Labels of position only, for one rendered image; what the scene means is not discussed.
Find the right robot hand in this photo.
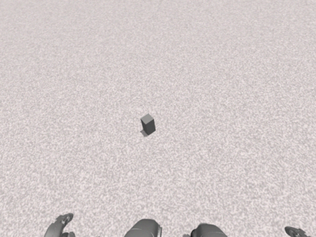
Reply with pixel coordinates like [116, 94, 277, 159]
[285, 227, 311, 237]

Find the carton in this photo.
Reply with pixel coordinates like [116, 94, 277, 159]
[140, 114, 156, 136]

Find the left robot hand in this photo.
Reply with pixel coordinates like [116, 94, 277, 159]
[44, 213, 76, 237]

